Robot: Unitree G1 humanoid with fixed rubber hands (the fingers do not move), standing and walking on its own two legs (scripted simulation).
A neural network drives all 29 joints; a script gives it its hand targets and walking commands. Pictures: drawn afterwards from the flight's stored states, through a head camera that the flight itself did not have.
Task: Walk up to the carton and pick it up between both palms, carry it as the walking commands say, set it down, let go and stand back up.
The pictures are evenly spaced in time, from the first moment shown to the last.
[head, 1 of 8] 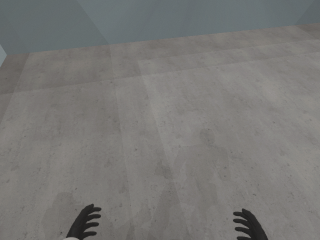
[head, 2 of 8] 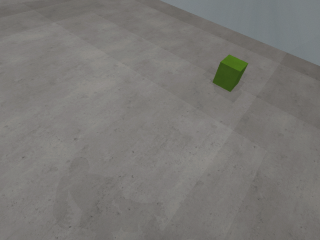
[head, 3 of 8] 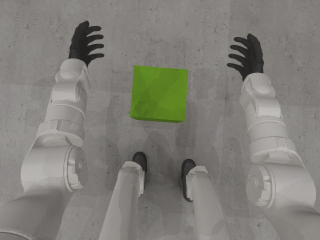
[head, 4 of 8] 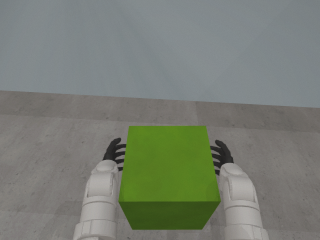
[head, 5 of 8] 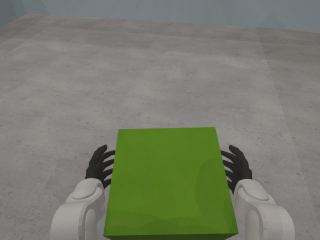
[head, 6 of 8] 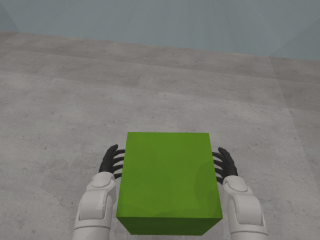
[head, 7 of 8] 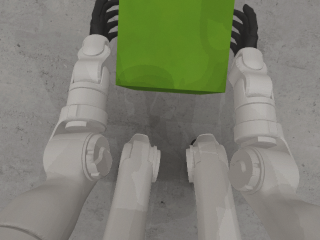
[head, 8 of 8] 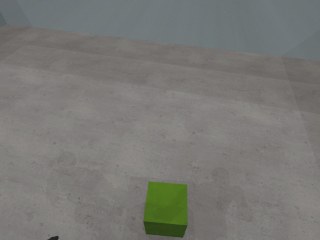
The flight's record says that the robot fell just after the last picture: no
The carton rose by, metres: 0.69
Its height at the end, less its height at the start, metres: +0.00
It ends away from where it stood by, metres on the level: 1.87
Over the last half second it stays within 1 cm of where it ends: yes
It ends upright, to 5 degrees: yes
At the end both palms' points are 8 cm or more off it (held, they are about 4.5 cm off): yes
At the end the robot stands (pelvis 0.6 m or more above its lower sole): yes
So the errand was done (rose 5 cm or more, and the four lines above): yes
